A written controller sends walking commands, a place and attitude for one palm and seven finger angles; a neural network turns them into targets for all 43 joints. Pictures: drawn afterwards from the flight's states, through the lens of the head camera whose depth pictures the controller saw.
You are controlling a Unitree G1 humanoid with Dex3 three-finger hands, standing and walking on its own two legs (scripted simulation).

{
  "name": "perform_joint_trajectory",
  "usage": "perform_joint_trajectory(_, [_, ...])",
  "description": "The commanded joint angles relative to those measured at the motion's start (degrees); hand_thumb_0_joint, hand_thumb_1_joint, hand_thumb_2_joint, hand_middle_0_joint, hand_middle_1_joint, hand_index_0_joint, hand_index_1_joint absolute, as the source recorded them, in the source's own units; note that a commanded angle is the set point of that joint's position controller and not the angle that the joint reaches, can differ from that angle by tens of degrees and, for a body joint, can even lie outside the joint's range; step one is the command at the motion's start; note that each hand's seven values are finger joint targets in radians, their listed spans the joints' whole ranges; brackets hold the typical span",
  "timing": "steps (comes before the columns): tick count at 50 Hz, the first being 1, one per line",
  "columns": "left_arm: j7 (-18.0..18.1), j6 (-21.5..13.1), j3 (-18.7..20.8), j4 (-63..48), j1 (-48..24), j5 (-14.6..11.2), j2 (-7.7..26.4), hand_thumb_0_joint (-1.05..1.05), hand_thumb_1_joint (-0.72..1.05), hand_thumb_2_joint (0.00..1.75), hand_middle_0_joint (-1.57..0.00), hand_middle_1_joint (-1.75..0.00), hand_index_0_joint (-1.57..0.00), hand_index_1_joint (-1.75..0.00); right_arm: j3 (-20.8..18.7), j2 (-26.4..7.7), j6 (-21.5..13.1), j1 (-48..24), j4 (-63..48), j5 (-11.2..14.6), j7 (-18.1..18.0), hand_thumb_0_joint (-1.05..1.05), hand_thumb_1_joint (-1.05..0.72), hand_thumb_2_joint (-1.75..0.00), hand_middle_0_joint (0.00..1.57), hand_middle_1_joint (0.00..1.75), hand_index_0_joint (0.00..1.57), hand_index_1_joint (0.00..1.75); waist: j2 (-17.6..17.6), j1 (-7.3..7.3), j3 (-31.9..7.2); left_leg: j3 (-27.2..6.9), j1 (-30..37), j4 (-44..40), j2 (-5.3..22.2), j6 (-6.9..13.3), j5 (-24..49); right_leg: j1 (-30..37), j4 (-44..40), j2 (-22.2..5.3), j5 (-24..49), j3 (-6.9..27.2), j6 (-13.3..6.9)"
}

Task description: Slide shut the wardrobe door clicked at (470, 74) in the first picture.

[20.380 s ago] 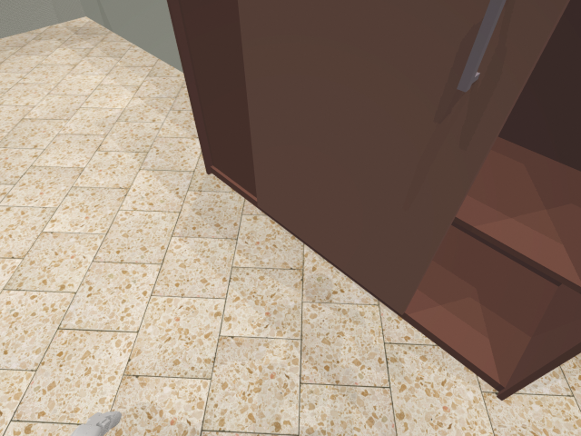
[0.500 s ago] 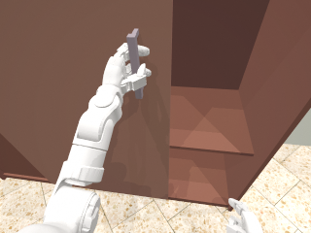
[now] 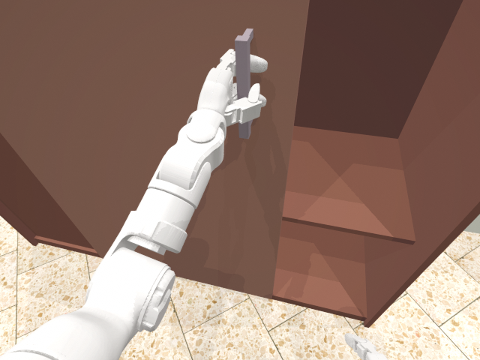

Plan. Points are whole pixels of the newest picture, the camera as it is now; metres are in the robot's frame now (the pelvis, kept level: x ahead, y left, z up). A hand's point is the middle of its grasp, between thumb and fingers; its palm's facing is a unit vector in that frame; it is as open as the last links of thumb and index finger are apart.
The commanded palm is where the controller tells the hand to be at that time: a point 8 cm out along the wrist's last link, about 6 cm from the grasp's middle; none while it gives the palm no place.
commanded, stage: step sideways, sliding the door along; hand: left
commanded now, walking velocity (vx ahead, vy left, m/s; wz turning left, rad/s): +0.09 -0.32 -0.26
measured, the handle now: (246, 87) +0.48 +0.02 +0.23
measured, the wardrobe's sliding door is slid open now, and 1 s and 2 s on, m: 0.37 0.32 0.05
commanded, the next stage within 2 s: none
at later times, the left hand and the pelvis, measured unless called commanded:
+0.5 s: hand (261, 108) +0.44 +0.00 +0.22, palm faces +0.02 -0.99 -0.14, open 6.1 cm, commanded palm +0.42 -0.02 +0.22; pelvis +0.00 -0.09 -0.02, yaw -3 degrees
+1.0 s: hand (296, 109) +0.44 -0.06 +0.22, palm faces +0.22 -0.97 -0.08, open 6.3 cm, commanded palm +0.40 -0.09 +0.22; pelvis +0.04 -0.21 -0.01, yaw +1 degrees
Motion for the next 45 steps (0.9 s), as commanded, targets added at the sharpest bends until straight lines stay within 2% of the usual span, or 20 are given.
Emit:
perform_joint_trajectory(1, [-3.3,-17.5,4.8,-25.3,-41.9,4.4,16.2,0.0,0.9,0.9,-0.45,-1.4,-0.45,-1.4,-2.4,-6.7,-3.7,-2.4,-10.3,0.0,-1.9,0.0,-0.9,-0.9,0.2,0.3,0.2,0.3,-3.6,-3.67,-16.6,0.6,6.8,3.0,5.6,0.5,27.8,2.2,0.7,-3.3,25.4,6.2,0.8])
perform_joint_trajectory(4, [-5.9,-23.5,-3.6,-21.9,-36.8,4.2,4.3,0.0,0.9,0.9,-0.45,-1.4,-0.45,-1.4,-3.7,-5.6,-3.5,-5.9,-10.1,-0.2,-2.7,0.0,-0.9,-0.9,0.2,0.3,0.2,0.3,-5.0,-4.33,-21.3,-2.9,14.2,5.2,11.3,0.7,39.3,-2.1,7.0,-1.8,23.0,4.3,1.7])
perform_joint_trajectory(7, [-6.9,-26.0,-3.7,-24.0,-39.0,3.7,4.4,0.0,0.9,0.9,-0.45,-1.4,-0.45,-1.4,-4.5,-5.2,-3.4,-5.3,-11.2,-0.7,-2.6,0.0,-0.9,-0.9,0.2,0.3,0.2,0.3,2.2,-5.74,-22.5,-10.9,29.5,5.3,20.1,4.8,56.9,-17.4,20.4,0.3,-2.1,5.8,1.6])
perform_joint_trajectory(9, [-7.0,-26.2,-4.0,-24.5,-40.7,3.8,3.8,0.0,0.9,0.9,-0.45,-1.4,-0.45,-1.4,-4.7,-4.6,-2.7,-5.2,-11.5,-1.1,-1.9,0.0,-0.9,-0.9,0.2,0.3,0.2,0.3,4.2,-5.64,-20.1,-13.9,34.4,4.6,22.6,7.3,53.6,-25.5,27.8,-0.3,-10.1,7.0,0.9])
perform_joint_trajectory(13, [-6.7,-26.5,-3.8,-25.2,-40.5,3.8,3.7,0.0,0.9,0.9,-0.45,-1.4,-0.45,-1.4,-4.3,-5.0,-1.2,-6.9,-12.3,-0.1,-1.9,0.0,-0.9,-0.9,0.2,0.3,0.2,0.3,3.6,-5.13,-14.4,-11.5,28.7,3.9,23.8,9.2,41.7,-25.5,27.6,-2.5,-9.4,7.5,0.1])
perform_joint_trajectory(16, [-6.2,-27.4,-5.5,-21.5,-40.8,2.7,3.7,0.0,0.9,0.9,-0.45,-1.4,-0.45,-1.4,-5.0,-4.4,-1.3,-3.6,-11.1,1.2,-2.0,0.0,-0.9,-0.9,0.2,0.3,0.2,0.3,2.4,-5.2,-14.0,-8.3,23.5,4.8,22.4,7.2,43.4,-19.0,23.2,-3.6,-5.3,4.8,0.4])
perform_joint_trajectory(20, [-7.8,-28.4,-10.8,-27.0,-39.0,4.1,-3.0,0.0,0.9,0.9,-0.45,-1.4,-0.45,-1.4,-4.1,-4.9,-2.1,-7.8,-14.1,0.8,-1.8,0.0,-0.9,-0.9,0.2,0.3,0.2,0.3,8.6,-5.52,-11.1,-0.9,18.6,6.1,21.2,5.3,40.2,-11.5,16.1,-2.7,-1.4,2.9,0.3])
perform_joint_trajectory(24, [-7.5,-28.7,-8.8,-30.7,-33.8,4.2,0.2,0.0,0.9,0.9,-0.45,-1.4,-0.45,-1.4,-4.8,-5.2,-1.3,-10.2,-15.1,1.8,-1.8,0.0,-0.9,-0.9,0.2,0.3,0.2,0.3,3.7,-3.5,-12.8,5.8,8.6,18.5,16.6,1.2,35.7,6.4,5.3,-1.6,18.2,1.5,0.2])
perform_joint_trajectory(26, [-6.1,-28.0,-7.0,-31.0,-30.7,4.2,5.0,0.0,0.9,0.9,-0.45,-1.4,-0.45,-1.4,-5.7,-4.0,-1.2,-10.1,-14.3,2.8,-2.2,0.0,-0.9,-0.9,0.2,0.3,0.2,0.3,-12.2,-2.62,-14.8,7.2,-7.7,28.8,7.2,-3.3,7.3,20.6,2.8,-13.9,55.5,13.2,-4.7])
perform_joint_trajectory(27, [-6.3,-27.4,-6.5,-33.3,-26.8,5.0,4.3,0.0,0.9,0.9,-0.45,-1.4,-0.45,-1.4,-5.7,-3.8,-1.3,-11.3,-14.0,2.4,-2.4,0.0,-0.9,-0.9,0.2,0.3,0.2,0.3,-15.7,-2.99,-14.4,4.4,-10.4,29.0,5.0,-4.1,-9.7,21.8,3.3,-15.6,64.2,15.9,-6.8])
perform_joint_trajectory(28, [-6.4,-27.3,-5.7,-35.9,-25.9,5.1,5.3,0.0,0.9,0.9,-0.45,-1.4,-0.45,-1.4,-6.3,-4.1,-1.4,-12.0,-13.5,2.7,-2.7,0.0,-0.9,-0.9,0.2,0.3,0.2,0.3,-18.8,-2.74,-15.0,3.2,-10.4,27.5,7.1,-3.3,-12.9,21.7,4.4,-16.1,65.6,15.7,-6.8])
perform_joint_trajectory(30, [-6.3,-28.0,-8.1,-39.8,-26.4,4.9,2.2,0.0,0.9,0.9,-0.45,-1.4,-0.45,-1.4,-5.5,-2.8,-2.1,-12.8,-13.1,2.3,-3.1,0.0,-0.9,-0.9,0.2,0.3,0.2,0.3,-13.4,-3.24,-14.8,5.5,-5.4,10.7,8.9,-2.6,-4.7,16.9,8.1,-13.0,62.0,10.6,-3.9])
perform_joint_trajectory(31, [-6.0,-28.4,-9.2,-41.4,-26.5,4.1,1.9,0.0,0.9,0.9,-0.45,-1.4,-0.45,-1.4,-5.6,-3.2,-2.3,-13.1,-12.5,2.4,-3.3,0.0,-0.9,-0.9,0.2,0.3,0.2,0.3,-7.5,-4.41,-15.9,6.6,4.0,0.6,12.0,-1.9,11.8,10.6,14.4,-11.3,55.9,7.0,-1.5])
perform_joint_trajectory(33, [-7.0,-29.2,-10.7,-45.3,-26.3,3.5,-0.2,0.0,0.9,0.9,-0.45,-1.4,-0.45,-1.4,-7.4,-5.3,-1.8,-12.1,-15.7,1.6,-1.4,0.0,-0.9,-0.9,0.2,0.3,0.2,0.3,12.9,-3.86,-20.5,-7.9,30.2,4.3,29.7,6.4,64.4,-18.3,29.2,-3.4,-3.6,5.5,2.8])
perform_joint_trajectory(36, [-6.8,-30.0,-7.2,-46.0,-27.7,4.6,2.6,0.0,0.9,0.9,-0.45,-1.4,-0.45,-1.4,-8.4,-6.1,-2.1,-11.4,-17.0,1.4,0.7,0.0,-0.9,-0.9,0.2,0.3,0.2,0.3,9.8,-3.23,-18.9,-2.3,33.0,8.4,30.1,8.1,57.1,-23.6,31.1,-3.5,-11.9,9.4,1.3])
perform_joint_trajectory(40, [-7.1,-28.6,-7.1,-47.0,-21.0,5.4,3.5,0.0,0.9,0.9,-0.45,-1.4,-0.45,-1.4,-7.4,-6.6,-1.9,-13.3,-19.3,1.9,1.3,0.0,-0.9,-0.9,0.2,0.3,0.2,0.3,9.6,-2.89,-16.9,8.9,23.9,15.0,23.7,1.4,51.0,-5.0,9.4,0.1,3.0,2.9,1.1])
perform_joint_trajectory(42, [-7.5,-28.0,-7.1,-48.3,-17.7,6.0,4.4,0.0,0.9,0.9,-0.45,-1.4,-0.45,-1.4,-6.8,-6.2,-2.4,-13.5,-19.8,2.8,0.8,0.0,-0.9,-0.9,0.2,0.3,0.2,0.3,4.1,-2.54,-16.4,11.2,15.9,21.7,17.9,-0.6,40.6,5.9,1.5,-0.4,27.1,2.7,1.7])
perform_joint_trajectory(43, [-7.4,-27.7,-6.4,-50.2,-16.7,6.4,6.6,0.0,0.9,0.9,-0.45,-1.4,-0.45,-1.4,-6.6,-5.0,-2.6,-14.1,-19.8,3.1,0.3,0.0,-0.9,-0.9,0.2,0.3,0.2,0.3,-6.4,-2.83,-16.8,12.5,6.3,26.3,13.0,-2.5,26.2,13.4,1.2,-6.7,52.9,9.7,-0.3])
perform_joint_trajectory(44, [-7.0,-27.1,-5.2,-50.6,-15.1,6.5,8.8,0.0,0.9,0.9,-0.45,-1.4,-0.45,-1.4,-6.2,-3.8,-3.2,-14.8,-18.8,2.5,-0.6,0.0,-0.9,-0.9,0.2,0.3,0.2,0.3,-14.7,-2.87,-16.2,11.3,-4.2,27.3,7.7,-4.5,-1.5,18.3,3.3,-13.0,70.4,16.8,-3.0])
perform_joint_trajectory(45, [-6.7,-26.8,-4.0,-53.0,-12.3,6.3,9.5,0.0,0.9,0.9,-0.45,-1.4,-0.45,-1.4,-6.4,-4.0,-3.6,-13.9,-17.9,2.5,-1.2,0.0,-0.9,-0.9,0.2,0.3,0.2,0.3,-18.2,-1.34,-16.2,7.5,-10.0,30.4,5.8,-4.0,-13.4,20.8,4.9,-15.2,79.1,21.6,-5.0])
